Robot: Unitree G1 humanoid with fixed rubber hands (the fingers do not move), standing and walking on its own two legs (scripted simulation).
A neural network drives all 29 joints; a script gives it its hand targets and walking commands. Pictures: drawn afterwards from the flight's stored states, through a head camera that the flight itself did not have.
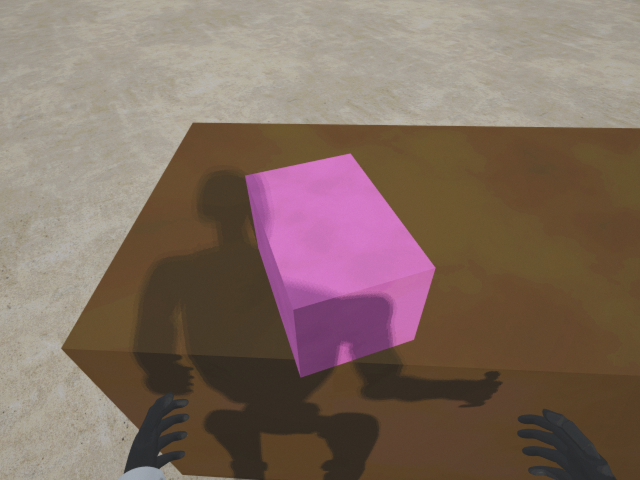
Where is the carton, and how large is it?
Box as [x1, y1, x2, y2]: [245, 153, 434, 376]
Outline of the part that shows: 350,153 245,175 258,248 300,376 413,339 434,271 434,266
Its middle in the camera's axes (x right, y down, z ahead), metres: +0.02 +0.03 +0.61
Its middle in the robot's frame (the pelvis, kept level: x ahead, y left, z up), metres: +0.45 +0.00 +0.02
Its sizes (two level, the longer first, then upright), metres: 0.277 0.185 0.171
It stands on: a pedestal, 0.71 m high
